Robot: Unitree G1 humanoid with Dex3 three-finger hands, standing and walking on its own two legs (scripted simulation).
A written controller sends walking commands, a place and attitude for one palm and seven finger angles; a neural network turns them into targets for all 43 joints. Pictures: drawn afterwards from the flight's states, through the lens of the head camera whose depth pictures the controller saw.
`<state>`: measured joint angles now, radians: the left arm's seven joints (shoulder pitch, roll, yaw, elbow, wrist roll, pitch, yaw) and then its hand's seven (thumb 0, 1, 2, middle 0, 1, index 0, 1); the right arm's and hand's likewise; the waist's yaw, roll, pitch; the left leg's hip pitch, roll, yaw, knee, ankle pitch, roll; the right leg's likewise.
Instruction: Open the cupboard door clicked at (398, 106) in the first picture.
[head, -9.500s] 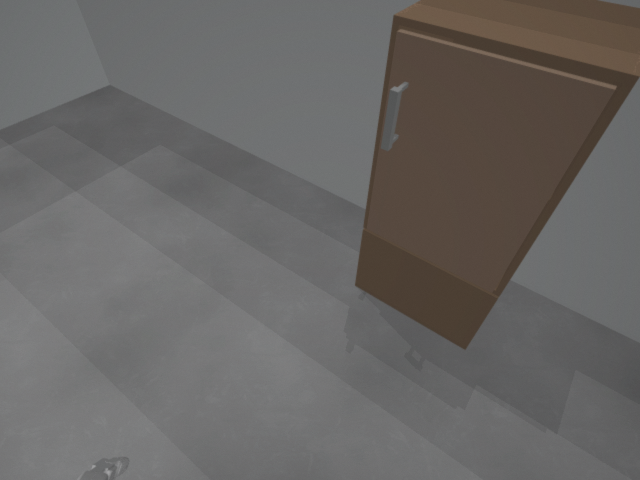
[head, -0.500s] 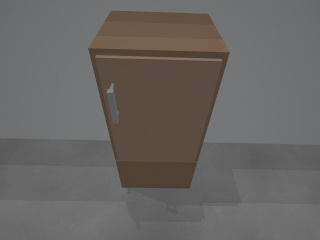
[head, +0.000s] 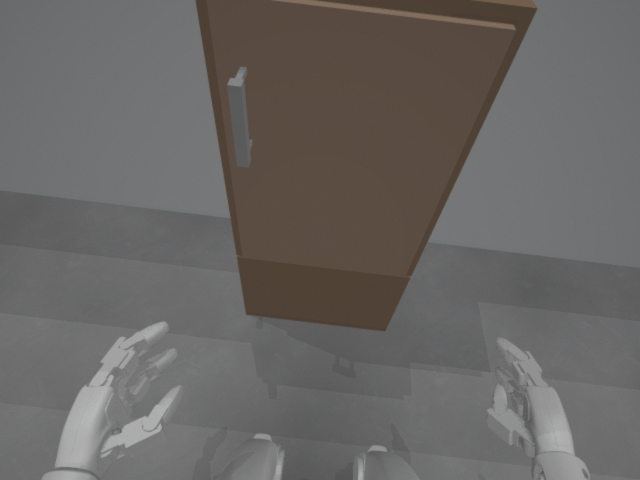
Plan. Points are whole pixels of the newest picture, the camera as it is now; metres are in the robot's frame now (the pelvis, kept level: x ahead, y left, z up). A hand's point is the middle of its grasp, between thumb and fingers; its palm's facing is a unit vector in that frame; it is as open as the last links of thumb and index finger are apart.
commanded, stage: raise the hand with hooked fingers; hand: left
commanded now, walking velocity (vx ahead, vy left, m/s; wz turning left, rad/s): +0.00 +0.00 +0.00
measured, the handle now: (243, 119) +0.61 +0.18 +0.10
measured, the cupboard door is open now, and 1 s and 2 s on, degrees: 0 0 0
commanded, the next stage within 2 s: move the hooked fingers beside the handle in 1.64 s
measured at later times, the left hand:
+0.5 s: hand (127, 309) +0.27 +0.24 +0.08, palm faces +0.09 -0.99 -0.11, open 11.8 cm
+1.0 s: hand (110, 275) +0.30 +0.27 +0.09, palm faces -0.01 -1.00 -0.05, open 13.9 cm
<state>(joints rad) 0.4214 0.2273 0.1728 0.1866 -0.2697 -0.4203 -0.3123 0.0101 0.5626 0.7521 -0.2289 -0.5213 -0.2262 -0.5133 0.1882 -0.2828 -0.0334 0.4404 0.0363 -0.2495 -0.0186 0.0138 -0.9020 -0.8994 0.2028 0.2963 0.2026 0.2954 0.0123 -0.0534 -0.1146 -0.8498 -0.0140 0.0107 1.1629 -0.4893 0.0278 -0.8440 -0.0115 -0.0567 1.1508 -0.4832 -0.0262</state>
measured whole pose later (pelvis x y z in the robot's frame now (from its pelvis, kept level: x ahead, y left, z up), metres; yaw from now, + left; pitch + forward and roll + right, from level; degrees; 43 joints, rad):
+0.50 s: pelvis +0.05 +0.00 +0.02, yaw +0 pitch +15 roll -2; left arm 0.37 0.30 0.34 0.03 -0.34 -0.39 -0.33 0.00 -0.02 0.50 -0.27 -0.89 -0.26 -0.89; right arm 0.30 -0.25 -0.01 0.56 0.03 -0.21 -0.04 0.02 -0.90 -0.90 0.21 0.30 0.20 0.30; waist -0.01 0.02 -0.15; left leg -0.83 0.00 -0.02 1.09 -0.53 0.02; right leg -0.80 0.01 -0.08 1.04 -0.50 -0.03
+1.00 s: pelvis +0.04 +0.01 +0.03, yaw +0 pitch +11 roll -3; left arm 0.09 0.40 0.38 0.30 -0.35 -0.27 -0.48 -0.01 -0.48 0.31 -0.30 -1.19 -0.30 -1.18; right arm 0.28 -0.27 0.05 0.51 0.05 -0.19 -0.06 0.01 -0.90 -0.90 0.21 0.30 0.21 0.30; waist -0.01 0.02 -0.12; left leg -0.73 0.00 -0.02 1.01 -0.47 0.03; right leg -0.70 0.01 -0.08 0.94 -0.44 -0.02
